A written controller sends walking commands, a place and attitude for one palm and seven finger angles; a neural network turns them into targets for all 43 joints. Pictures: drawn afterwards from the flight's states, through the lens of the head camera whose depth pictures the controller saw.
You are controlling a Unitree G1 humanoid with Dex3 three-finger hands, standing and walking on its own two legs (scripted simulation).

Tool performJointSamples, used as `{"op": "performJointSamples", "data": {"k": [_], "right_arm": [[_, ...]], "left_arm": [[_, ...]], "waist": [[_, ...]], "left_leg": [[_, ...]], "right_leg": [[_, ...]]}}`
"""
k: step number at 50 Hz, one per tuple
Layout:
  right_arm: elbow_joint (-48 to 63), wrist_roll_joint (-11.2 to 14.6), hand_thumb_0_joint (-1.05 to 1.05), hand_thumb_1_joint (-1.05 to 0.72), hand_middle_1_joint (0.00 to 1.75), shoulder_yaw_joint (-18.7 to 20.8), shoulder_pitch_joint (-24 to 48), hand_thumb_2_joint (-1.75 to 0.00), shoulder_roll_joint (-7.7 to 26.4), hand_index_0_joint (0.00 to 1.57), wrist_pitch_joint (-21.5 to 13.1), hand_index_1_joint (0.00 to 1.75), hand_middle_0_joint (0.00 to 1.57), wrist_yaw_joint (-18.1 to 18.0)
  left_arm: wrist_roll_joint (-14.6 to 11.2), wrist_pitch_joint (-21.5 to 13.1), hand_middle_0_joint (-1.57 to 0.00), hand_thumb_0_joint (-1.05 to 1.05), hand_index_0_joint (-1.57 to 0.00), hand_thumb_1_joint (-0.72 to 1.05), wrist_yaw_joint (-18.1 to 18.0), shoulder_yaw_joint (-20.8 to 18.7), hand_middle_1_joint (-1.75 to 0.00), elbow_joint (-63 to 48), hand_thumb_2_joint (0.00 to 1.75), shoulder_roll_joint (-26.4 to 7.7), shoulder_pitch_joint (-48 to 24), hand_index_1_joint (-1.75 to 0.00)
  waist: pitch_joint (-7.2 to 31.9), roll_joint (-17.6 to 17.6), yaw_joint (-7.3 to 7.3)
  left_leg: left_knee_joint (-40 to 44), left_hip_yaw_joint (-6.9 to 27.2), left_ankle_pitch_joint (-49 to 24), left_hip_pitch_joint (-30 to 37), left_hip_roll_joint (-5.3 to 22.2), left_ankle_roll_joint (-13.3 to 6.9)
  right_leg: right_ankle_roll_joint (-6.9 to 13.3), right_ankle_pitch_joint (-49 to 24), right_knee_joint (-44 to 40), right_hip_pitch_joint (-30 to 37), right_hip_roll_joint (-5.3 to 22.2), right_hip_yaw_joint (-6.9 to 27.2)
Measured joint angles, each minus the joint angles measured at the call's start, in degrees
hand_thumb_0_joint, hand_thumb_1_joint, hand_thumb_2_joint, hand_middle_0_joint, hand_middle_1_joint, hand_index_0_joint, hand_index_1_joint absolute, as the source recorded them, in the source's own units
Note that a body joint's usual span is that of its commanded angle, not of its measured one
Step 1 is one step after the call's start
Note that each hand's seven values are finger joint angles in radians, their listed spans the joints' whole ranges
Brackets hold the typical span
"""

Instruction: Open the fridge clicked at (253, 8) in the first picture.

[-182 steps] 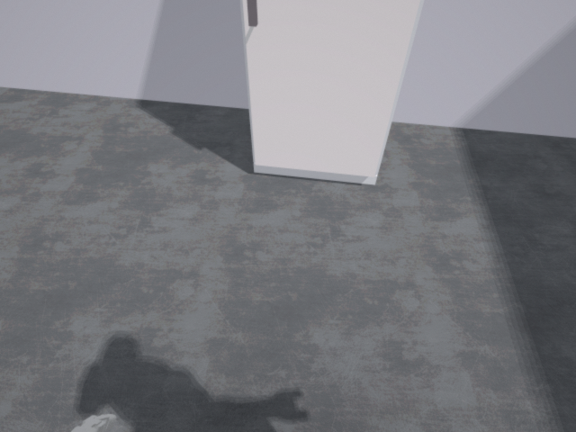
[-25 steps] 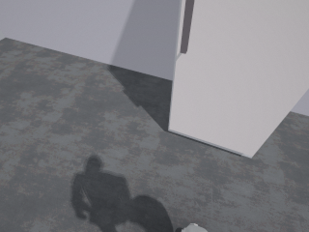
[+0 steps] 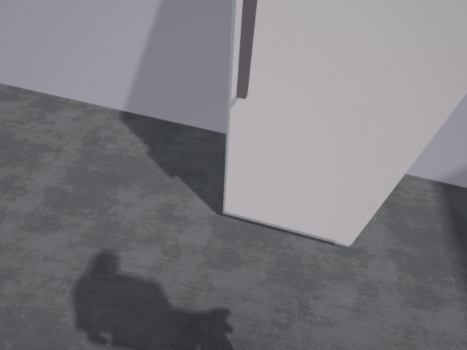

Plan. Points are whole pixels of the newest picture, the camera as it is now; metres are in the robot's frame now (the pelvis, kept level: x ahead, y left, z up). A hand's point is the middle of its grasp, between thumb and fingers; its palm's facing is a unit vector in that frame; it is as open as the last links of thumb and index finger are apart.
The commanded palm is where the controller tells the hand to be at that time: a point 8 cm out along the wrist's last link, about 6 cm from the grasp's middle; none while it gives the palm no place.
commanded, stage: turn to face it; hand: left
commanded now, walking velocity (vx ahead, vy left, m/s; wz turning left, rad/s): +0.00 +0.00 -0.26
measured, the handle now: (250, 16) +0.80 +0.04 +0.23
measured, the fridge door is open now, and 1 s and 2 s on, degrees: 0 0 0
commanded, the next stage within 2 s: take the last steps up to it in 0.10 s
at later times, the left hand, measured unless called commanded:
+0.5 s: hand out of the picture +0.08 +0.15 -0.16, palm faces -0.07 -0.97 -0.21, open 7.4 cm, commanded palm none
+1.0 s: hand (167, 288) +0.27 +0.16 -0.16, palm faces -0.09 -0.97 -0.21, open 7.4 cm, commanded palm none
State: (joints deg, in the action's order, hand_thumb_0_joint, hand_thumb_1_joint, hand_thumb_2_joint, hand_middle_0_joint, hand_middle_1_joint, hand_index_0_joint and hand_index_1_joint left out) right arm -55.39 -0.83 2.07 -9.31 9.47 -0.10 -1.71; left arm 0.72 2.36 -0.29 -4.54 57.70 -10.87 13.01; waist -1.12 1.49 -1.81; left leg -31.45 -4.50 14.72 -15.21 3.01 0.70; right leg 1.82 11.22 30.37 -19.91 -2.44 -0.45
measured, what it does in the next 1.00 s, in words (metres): walks ahead: right foot, then left foot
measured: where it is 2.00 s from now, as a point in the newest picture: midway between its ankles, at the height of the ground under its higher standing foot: outside the picture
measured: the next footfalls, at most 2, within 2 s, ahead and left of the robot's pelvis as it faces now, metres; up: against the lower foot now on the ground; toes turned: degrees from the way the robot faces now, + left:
right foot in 0.34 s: +0.03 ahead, -0.13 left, +0.00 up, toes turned -11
left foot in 0.72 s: +0.21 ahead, +0.11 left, +0.00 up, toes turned +2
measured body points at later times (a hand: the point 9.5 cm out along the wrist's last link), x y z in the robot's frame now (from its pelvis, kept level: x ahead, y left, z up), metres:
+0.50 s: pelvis +0.04 -0.03 +0.01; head +0.05 -0.05 +0.46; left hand +0.09 +0.20 -0.14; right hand +0.01 -0.26 -0.16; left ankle +0.05 +0.10 -0.68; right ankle -0.01 -0.12 -0.73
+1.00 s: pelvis +0.19 -0.02 +0.01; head +0.20 -0.03 +0.46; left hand +0.27 +0.22 -0.14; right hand +0.13 -0.22 -0.15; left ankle +0.18 +0.11 -0.73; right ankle +0.22 -0.14 -0.69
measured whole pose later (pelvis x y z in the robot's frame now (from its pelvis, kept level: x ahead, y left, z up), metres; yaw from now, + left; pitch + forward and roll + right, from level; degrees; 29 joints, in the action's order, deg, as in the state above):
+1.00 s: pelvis +0.19 -0.02 +0.01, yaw -8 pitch -1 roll +2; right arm -62.6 -1.4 1.7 -19.7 7.5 -2.9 -1.0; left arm 1.3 -0.6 0.4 -3.7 59.6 -10.1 12.3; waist -2.1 0.8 0.3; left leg -22.3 -10.1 14.6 -6.8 1.8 -0.1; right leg 0.3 18.3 48.0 -27.0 5.6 -4.7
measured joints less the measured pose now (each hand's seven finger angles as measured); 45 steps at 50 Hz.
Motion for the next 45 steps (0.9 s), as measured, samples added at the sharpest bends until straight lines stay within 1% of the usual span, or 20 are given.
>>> {"op": "performJointSamples", "data": {"k": [2,3,6,8,10,13,16,17,18,20,22,24,29,34,36,37,39,41,43,45], "right_arm": [[0.4,-0.4,0.00,-0.91,0.29,-0.3,-0.9,-0.90,-0.3,0.20,0.2,0.30,0.20,-0.1],[0.4,-0.5,0.00,-0.91,0.29,-0.4,-1.4,-0.90,-0.4,0.20,0.4,0.30,0.20,-0.1],[-0.3,-0.6,0.00,-0.91,0.29,-0.7,-2.5,-0.90,-0.7,0.20,0.6,0.30,0.20,-0.4],[-0.9,-0.6,0.00,-0.91,0.30,-0.7,-2.9,-0.90,-0.8,0.20,0.5,0.30,0.20,-0.4],[-1.3,-0.7,0.00,-0.91,0.30,-0.4,-3.2,-0.90,-0.7,0.21,0.4,0.30,0.20,-0.5],[-1.9,-0.8,0.00,-0.92,0.30,0.0,-3.7,-0.90,-0.2,0.21,0.2,0.30,0.20,-0.2],[-3.1,-0.7,0.00,-0.91,0.30,0.3,-5.1,-0.90,0.5,0.21,0.3,0.30,0.20,0.3],[-3.4,-0.5,0.00,-0.91,0.30,0.4,-5.9,-0.90,0.7,0.21,0.3,0.30,0.20,0.5],[-4.1,-0.3,0.00,-0.91,0.30,0.5,-6.3,-0.90,1.3,0.21,0.5,0.30,0.20,0.6],[-5.4,-0.4,0.00,-0.91,0.30,0.7,-7.1,-0.90,2.0,0.20,1.6,0.30,0.20,0.9],[-6.4,-0.6,0.00,-0.91,0.29,0.9,-7.3,-0.90,2.3,0.20,2.2,0.30,0.20,1.4],[-6.6,-0.7,0.01,-0.91,0.29,1.1,-7.4,-0.90,2.4,0.20,2.0,0.30,0.20,1.9],[-5.7,-0.5,0.01,-0.91,0.29,1.3,-6.6,-0.90,1.7,0.20,1.0,0.30,0.19,2.7],[-4.6,-0.3,0.01,-0.91,0.29,1.0,-4.9,-0.90,0.7,0.20,-0.2,0.30,0.19,3.0],[-3.9,-0.4,0.00,-0.91,0.29,0.7,-4.6,-0.90,0.7,0.20,-1.4,0.30,0.19,2.8],[-3.7,-0.6,0.00,-0.91,0.29,0.7,-4.2,-0.90,0.4,0.20,-2.2,0.30,0.20,2.5],[-3.2,-0.8,0.00,-0.91,0.29,0.4,-3.7,-0.90,-0.2,0.20,-3.1,0.30,0.20,1.9],[-3.0,-0.8,0.00,-0.92,0.29,0.2,-4.4,-0.90,-0.9,0.20,-3.4,0.30,0.20,1.2],[-3.5,-0.7,0.00,-0.93,0.29,0.2,-5.7,-0.90,-1.1,0.20,-3.7,0.30,0.20,0.5],[-4.5,-0.6,0.00,-0.93,0.29,-0.1,-7.3,-0.90,-1.3,0.20,-3.7,0.30,0.20,0.3]], "left_arm": [[0.2,0.8,-0.20,0.01,-0.20,0.91,0.2,-0.2,-0.30,-0.1,0.89,-0.5,0.1,-0.30],[0.4,1.1,-0.20,0.01,-0.20,0.91,0.4,-0.4,-0.30,-0.2,0.89,-0.7,0.0,-0.30],[0.5,0.9,-0.20,0.01,-0.20,0.91,0.8,-0.9,-0.30,-0.7,0.89,-1.5,0.1,-0.30],[0.4,0.8,-0.20,0.01,-0.20,0.91,0.7,-0.8,-0.30,-0.8,0.89,-1.8,0.3,-0.30],[0.3,0.9,-0.20,0.01,-0.20,0.91,0.5,-0.6,-0.30,-0.6,0.89,-1.8,0.3,-0.30],[0.2,1.0,-0.20,0.01,-0.20,0.91,0.3,-0.1,-0.30,0.1,0.89,-1.5,-0.1,-0.30],[0.3,-0.1,-0.20,0.01,-0.20,0.91,0.6,0.5,-0.30,0.5,0.89,-1.0,-0.4,-0.30],[0.4,-0.8,-0.20,0.01,-0.20,0.91,0.6,0.7,-0.30,0.5,0.89,-0.9,-0.2,-0.30],[0.5,-1.5,-0.20,0.01,-0.20,0.91,0.5,0.9,-0.30,0.9,0.89,-0.2,-0.5,-0.30],[0.5,-2.7,-0.20,0.01,-0.20,0.91,0.2,1.5,-0.30,1.2,0.89,1.0,-0.1,-0.30],[0.5,-3.5,-0.20,0.01,-0.20,0.91,-0.1,1.8,-0.30,1.4,0.89,2.0,1.1,-0.30],[0.5,-3.9,-0.20,0.00,-0.20,0.91,-0.1,2.2,-0.30,2.1,0.89,2.7,2.5,-0.30],[0.7,-4.6,-0.20,0.00,-0.20,0.90,0.1,2.6,-0.30,4.5,0.89,3.7,5.5,-0.30],[0.7,-4.7,-0.20,0.01,-0.20,0.90,0.1,2.2,-0.30,6.7,0.89,3.4,7.9,-0.30],[0.5,-4.4,-0.20,0.01,-0.20,0.90,0.2,1.9,-0.30,7.4,0.89,3.1,9.0,-0.30],[0.3,-4.0,-0.20,0.01,-0.20,0.90,0.2,1.7,-0.30,7.7,0.89,2.8,9.1,-0.30],[0.3,-3.0,-0.20,0.01,-0.20,0.90,0.2,1.6,-0.30,8.0,0.89,2.2,8.7,-0.30],[0.4,-2.5,-0.20,0.01,-0.20,0.91,0.4,1.3,-0.30,7.9,0.89,1.6,7.6,-0.30],[0.6,-2.6,-0.20,0.01,-0.20,0.91,0.6,1.0,-0.30,7.1,0.89,1.0,5.9,-0.30],[0.6,-2.7,-0.20,0.01,-0.20,0.91,0.7,0.8,-0.30,5.6,0.89,0.6,3.9,-0.30]], "waist": [[0.0,0.4,0.38],[-0.2,0.4,0.54],[-0.6,0.7,0.40],[-1.1,0.5,0.33],[-1.7,0.0,0.66],[-2.5,-1.1,1.65],[-2.3,-2.3,2.34],[-1.9,-2.5,2.37],[-2.0,-3.6,2.52],[-1.7,-4.6,2.46],[-1.0,-4.5,1.98],[-0.6,-4.0,1.96],[-0.2,-2.6,1.81],[-0.6,-1.1,0.70],[-0.6,-0.8,0.54],[-0.9,-0.1,0.63],[-1.4,0.7,0.70],[-1.3,0.7,1.33],[-1.2,0.7,1.77],[-1.0,0.4,1.79]], "left_leg": [[0.4,-0.8,0.3,0.7,0.1,-1.0],[1.3,-1.1,0.4,1.2,0.2,-1.3],[4.4,-2.4,-0.5,2.7,0.3,-1.4],[5.5,-3.4,-0.9,3.4,0.6,-1.4],[5.7,-4.3,-0.8,3.7,1.0,-1.2],[4.6,-5.3,0.1,3.7,2.0,-0.7],[1.3,-6.0,2.2,2.9,3.2,0.4],[-1.0,-6.2,3.5,2.0,3.5,0.9],[-4.4,-5.3,7.1,0.8,4.1,1.2],[-13.2,-2.6,12.5,-2.6,3.5,1.1],[-20.5,-1.3,11.9,-6.1,2.6,0.9],[-23.2,-1.2,9.0,-8.6,2.6,1.2],[-18.0,-1.4,3.6,-10.7,3.1,1.7],[-6.9,-1.9,1.3,-7.8,2.6,1.0],[-0.8,-2.6,-1.0,-4.5,2.0,0.3],[-1.6,-3.1,-1.8,-4.4,1.5,-0.4],[-4.0,-4.4,0.4,-3.8,1.2,-1.5],[-2.5,-5.1,1.5,-1.8,0.9,-1.9],[1.1,-5.5,0.5,1.0,0.1,-1.6],[4.7,-5.6,-0.3,3.6,-0.5,-1.7]], "right_leg": [[-1.3,8.4,7.8,-2.4,0.1,0.3],[-1.8,10.3,13.1,-3.9,0.2,0.4],[-3.1,11.1,24.4,-6.8,1.6,0.3],[-3.8,11.4,26.0,-6.6,2.7,0.0],[-4.2,12.5,23.7,-5.0,3.7,-0.6],[-4.1,14.0,16.0,-1.0,4.4,-1.8],[-3.2,10.0,4.5,4.8,4.2,-3.4],[-2.4,7.3,0.6,6.5,4.2,-3.5],[-1.6,6.1,0.7,6.7,3.6,-3.8],[-0.6,6.9,1.2,7.5,3.1,-4.4],[-0.2,7.0,-0.8,9.1,3.1,-4.1],[-0.3,6.3,-3.3,10.9,3.2,-3.9],[-0.8,5.8,-7.7,14.5,3.4,-3.8],[-2.2,8.6,-7.3,17.0,4.0,-3.9],[-3.0,11.9,-3.5,16.6,4.5,-3.8],[-2.4,14.0,1.4,14.9,5.3,-3.5],[-1.0,17.9,16.4,9.0,5.6,-2.1],[-0.2,16.3,28.7,2.6,5.5,-2.0],[-0.2,12.8,33.1,-2.2,6.1,-2.5],[-0.6,10.3,31.5,-5.3,6.9,-3.2]]}}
